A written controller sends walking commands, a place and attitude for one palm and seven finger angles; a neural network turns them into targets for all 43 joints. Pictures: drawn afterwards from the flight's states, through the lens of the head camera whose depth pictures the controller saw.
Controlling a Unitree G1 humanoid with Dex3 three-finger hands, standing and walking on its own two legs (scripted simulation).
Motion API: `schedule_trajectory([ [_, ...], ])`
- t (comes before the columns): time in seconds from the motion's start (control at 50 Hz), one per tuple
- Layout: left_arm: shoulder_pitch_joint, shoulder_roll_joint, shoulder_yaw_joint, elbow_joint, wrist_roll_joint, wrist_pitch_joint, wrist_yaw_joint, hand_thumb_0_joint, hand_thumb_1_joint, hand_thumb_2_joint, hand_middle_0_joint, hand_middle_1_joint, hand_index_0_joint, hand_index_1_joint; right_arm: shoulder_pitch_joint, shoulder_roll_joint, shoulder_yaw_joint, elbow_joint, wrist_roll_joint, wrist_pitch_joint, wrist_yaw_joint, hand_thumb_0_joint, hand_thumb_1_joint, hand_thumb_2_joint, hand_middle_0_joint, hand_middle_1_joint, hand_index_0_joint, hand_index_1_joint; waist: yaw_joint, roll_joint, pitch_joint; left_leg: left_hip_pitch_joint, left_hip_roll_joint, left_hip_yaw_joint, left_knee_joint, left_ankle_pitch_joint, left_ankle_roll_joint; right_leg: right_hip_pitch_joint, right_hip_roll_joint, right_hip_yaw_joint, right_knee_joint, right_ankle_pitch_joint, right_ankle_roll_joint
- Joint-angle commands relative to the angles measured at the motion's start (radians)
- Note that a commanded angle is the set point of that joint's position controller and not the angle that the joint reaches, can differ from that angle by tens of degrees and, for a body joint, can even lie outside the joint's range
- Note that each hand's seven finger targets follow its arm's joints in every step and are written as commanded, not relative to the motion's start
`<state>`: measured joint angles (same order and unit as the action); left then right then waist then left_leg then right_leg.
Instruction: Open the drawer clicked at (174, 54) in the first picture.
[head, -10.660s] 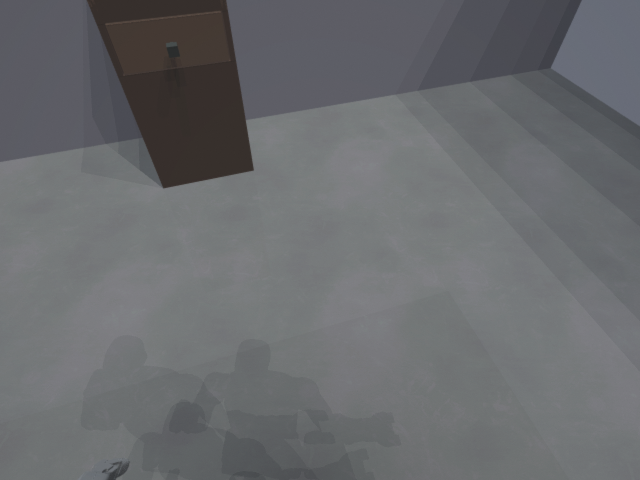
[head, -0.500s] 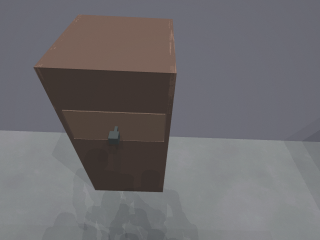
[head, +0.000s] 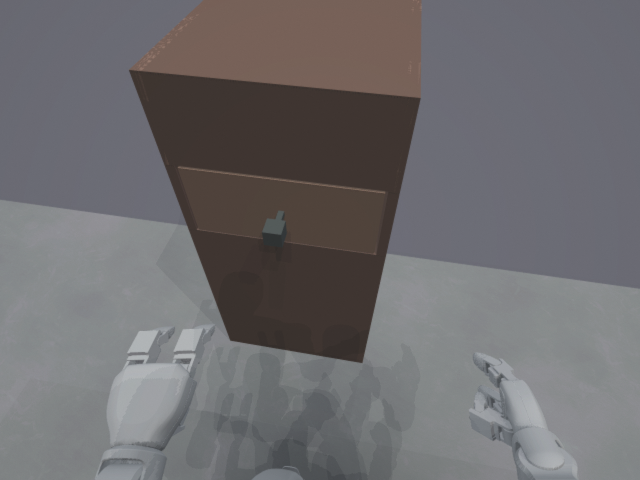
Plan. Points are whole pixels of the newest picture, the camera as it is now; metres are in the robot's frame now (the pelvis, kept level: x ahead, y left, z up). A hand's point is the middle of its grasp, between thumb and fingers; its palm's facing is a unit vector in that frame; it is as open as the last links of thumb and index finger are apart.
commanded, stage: raise the hand with hooked fingers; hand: left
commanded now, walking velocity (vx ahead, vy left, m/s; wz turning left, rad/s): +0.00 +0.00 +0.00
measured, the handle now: (277, 226) +0.56 +0.18 -0.07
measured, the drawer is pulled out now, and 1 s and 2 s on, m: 0.00 0.00 0.00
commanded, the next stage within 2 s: move the hooked fingers above the handle in 1.38 s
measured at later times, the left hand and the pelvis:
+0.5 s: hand (188, 305) +0.29 +0.22 +0.06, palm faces +0.04 -0.09 -1.00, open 12.1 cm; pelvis +0.05 -0.02 +0.03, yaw +0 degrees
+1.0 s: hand (200, 227) +0.36 +0.21 +0.12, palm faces +0.02 -0.07 -1.00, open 13.8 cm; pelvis +0.06 -0.03 +0.05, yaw +1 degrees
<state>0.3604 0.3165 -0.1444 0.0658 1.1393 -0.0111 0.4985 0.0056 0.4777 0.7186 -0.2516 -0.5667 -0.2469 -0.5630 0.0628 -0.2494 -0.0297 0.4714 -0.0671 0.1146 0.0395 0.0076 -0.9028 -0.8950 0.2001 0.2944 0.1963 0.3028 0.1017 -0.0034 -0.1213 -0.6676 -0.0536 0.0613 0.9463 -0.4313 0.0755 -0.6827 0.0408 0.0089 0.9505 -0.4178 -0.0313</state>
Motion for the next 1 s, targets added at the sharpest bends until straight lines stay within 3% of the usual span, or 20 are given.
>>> schedule_trajectory([
  [0.0,-0.269,0.117,0.067,-0.312,-0.054,0.013,0.018,0.0,0.27,0.63,-0.245,-0.705,-0.245,-0.705,-0.08,-0.088,-0.015,-0.127,0.005,-0.023,-0.023,0.0,-0.9,-0.9,0.2,0.3,0.2,0.3,-0.069,0.134,-0.196,0.332,0.054,-0.193,-0.173,0.195,-0.07,-0.047,0.009,0.071,-0.179,0.054,-0.051],
  [0.1,-0.181,0.128,0.068,-0.234,-0.101,0.045,-0.102,0.0,0.153,0.58,-0.253,-0.78,-0.253,-0.78,-0.078,-0.074,0.011,-0.113,0.027,-0.016,-0.038,0.0,-0.9,-0.9,0.2,0.3,0.2,0.3,-0.053,-0.005,-0.118,0.268,0.042,-0.144,-0.254,0.222,-0.054,0.131,0.017,0.059,-0.255,0.147,-0.043],
  [0.14,-0.155,0.149,0.096,-0.215,-0.106,0.036,-0.13,0.0,0.107,0.56,-0.257,-0.81,-0.257,-0.81,-0.071,-0.069,0.019,-0.103,0.028,-0.023,-0.042,0.0,-0.9,-0.9,0.2,0.3,0.2,0.3,-0.037,-0.016,-0.095,0.257,0.034,-0.124,-0.277,0.229,-0.049,0.188,0.014,0.073,-0.281,0.175,-0.043],
  [0.16,-0.159,0.184,0.129,-0.229,-0.101,0.022,-0.136,0.0,0.083,0.55,-0.258,-0.825,-0.258,-0.825,-0.07,-0.071,0.02,-0.099,0.026,-0.027,-0.042,0.0,-0.9,-0.9,0.2,0.3,0.2,0.3,-0.029,-0.022,-0.119,0.259,0.031,-0.115,-0.28,0.245,-0.048,0.221,0.011,0.087,-0.288,0.2,-0.043],
  [0.22,-0.162,0.227,0.184,-0.277,-0.092,-0.015,-0.131,0.0,0.013,0.52,-0.263,-0.87,-0.263,-0.87,-0.071,-0.069,0.017,-0.09,0.013,-0.038,-0.043,0.0,-0.9,-0.9,0.2,0.3,0.2,0.3,-0.012,0.019,-0.146,0.276,0.026,-0.107,-0.289,0.308,-0.044,0.28,0.006,0.106,-0.297,0.278,-0.046],
  [0.26,-0.143,0.222,0.204,-0.28,-0.105,-0.031,-0.119,0.0,-0.033,0.5,-0.267,-0.9,-0.267,-0.9,-0.066,-0.067,0.011,-0.087,0.015,-0.044,-0.042,0.0,-0.9,-0.9,0.2,0.3,0.2,0.3,-0.012,0.003,-0.16,0.275,0.021,-0.1,-0.292,0.33,-0.042,0.315,-0.001,0.114,-0.301,0.336,-0.041],
  [0.34,-0.196,0.241,0.232,-0.281,-0.118,-0.034,-0.095,0.0,-0.127,0.46,-0.273,-0.96,-0.273,-0.96,-0.057,-0.076,-0.006,-0.066,0.018,-0.044,-0.043,0.0,-0.9,-0.9,0.2,0.3,0.2,0.3,-0.026,-0.012,-0.184,0.277,0.015,-0.091,-0.297,0.348,-0.04,0.347,-0.01,0.128,-0.309,0.397,-0.034],
  [0.4,-0.235,0.227,0.208,-0.281,-0.134,-0.02,-0.1,0.0,-0.197,0.43,-0.278,-1.005,-0.278,-1.005,-0.052,-0.083,-0.02,-0.054,0.026,-0.045,-0.045,0.0,-0.9,-0.9,0.2,0.3,0.2,0.3,-0.034,0.007,-0.207,0.303,0.013,-0.083,-0.304,0.376,-0.038,0.367,-0.017,0.123,-0.318,0.439,-0.029],
  [0.48,-0.29,0.232,0.183,-0.279,-0.149,0.006,-0.135,0.0,-0.29,0.39,-0.285,-1.065,-0.285,-1.065,-0.055,-0.092,-0.027,-0.043,0.038,-0.041,-0.051,0.0,-0.9,-0.9,0.2,0.3,0.2,0.3,-0.035,0.002,-0.203,0.33,0.01,-0.077,-0.328,0.408,-0.036,0.403,-0.022,0.12,-0.339,0.478,-0.024],
  [0.52,-0.301,0.261,0.206,-0.264,-0.155,0.021,-0.158,0.0,-0.337,0.37,-0.288,-1.095,-0.288,-1.095,-0.06,-0.095,-0.027,-0.04,0.043,-0.038,-0.053,0.0,-0.9,-0.9,0.2,0.3,0.2,0.3,-0.026,-0.027,-0.201,0.332,0.009,-0.075,-0.343,0.424,-0.036,0.435,-0.023,0.121,-0.35,0.499,-0.02],
  [0.58,-0.338,0.277,0.203,-0.272,-0.157,0.029,-0.186,0.0,-0.407,0.34,-0.293,-1.14,-0.293,-1.14,-0.063,-0.093,-0.023,-0.038,0.049,-0.034,-0.054,0.0,-0.9,-0.9,0.2,0.3,0.2,0.3,-0.017,-0.003,-0.197,0.352,0.006,-0.067,-0.365,0.462,-0.038,0.474,-0.028,0.119,-0.358,0.552,-0.019],
  [0.66,-0.419,0.291,0.202,-0.236,-0.163,0.051,-0.223,0.0,-0.5,0.3,-0.3,-1.2,-0.3,-1.2,-0.068,-0.092,-0.017,-0.031,0.06,-0.023,-0.057,0.0,-0.9,-0.9,0.2,0.3,0.2,0.3,-0.02,-0.021,-0.164,0.361,0.003,-0.058,-0.395,0.448,-0.037,0.492,-0.028,0.117,-0.39,0.543,-0.014],
  [0.74,-0.519,0.315,0.198,-0.253,-0.158,0.061,-0.258,0.0,-0.5,0.3,-0.3,-1.2,-0.3,-1.2,-0.072,-0.092,-0.013,-0.027,0.061,-0.014,-0.057,0.0,-0.9,-0.9,0.2,0.3,0.2,0.3,-0.02,0.041,-0.197,0.417,0.004,-0.055,-0.408,0.501,-0.038,0.515,-0.029,0.111,-0.399,0.571,-0.016],
  [0.8,-0.569,0.31,0.185,-0.206,-0.173,0.069,-0.295,0.0,-0.5,0.3,-0.3,-1.2,-0.3,-1.2,-0.07,-0.091,-0.009,-0.023,0.066,-0.005,-0.06,0.0,-0.9,-0.9,0.2,0.3,0.2,0.3,-0.027,-0.009,-0.164,0.414,0.004,-0.053,-0.424,0.487,-0.036,0.516,-0.027,0.097,-0.42,0.556,-0.01],
  [0.96,-0.749,0.364,0.192,-0.175,-0.197,0.048,-0.386,0.0,-0.5,0.3,-0.3,-1.2,-0.3,-1.2,-0.067,-0.095,0.0,-0.015,0.073,0.011,-0.07,0.0,-0.9,-0.9,0.2,0.3,0.2,0.3,-0.034,0.0,-0.174,0.437,0.002,-0.052,-0.449,0.476,-0.032,0.541,-0.031,0.083,-0.45,0.532,-0.008],
  [0.98,-0.72,0.363,0.198,-0.165,-0.198,0.04,-0.391,0.0,-0.5,0.3,-0.3,-1.2,-0.3,-1.2,-0.059,-0.094,-0.004,-0.016,0.071,0.01,-0.068,0.0,-0.9,-0.9,0.2,0.3,0.2,0.3,-0.026,0.002,-0.18,0.442,0.003,-0.05,-0.448,0.488,-0.033,0.545,-0.031,0.079,-0.448,0.538,-0.008],
])
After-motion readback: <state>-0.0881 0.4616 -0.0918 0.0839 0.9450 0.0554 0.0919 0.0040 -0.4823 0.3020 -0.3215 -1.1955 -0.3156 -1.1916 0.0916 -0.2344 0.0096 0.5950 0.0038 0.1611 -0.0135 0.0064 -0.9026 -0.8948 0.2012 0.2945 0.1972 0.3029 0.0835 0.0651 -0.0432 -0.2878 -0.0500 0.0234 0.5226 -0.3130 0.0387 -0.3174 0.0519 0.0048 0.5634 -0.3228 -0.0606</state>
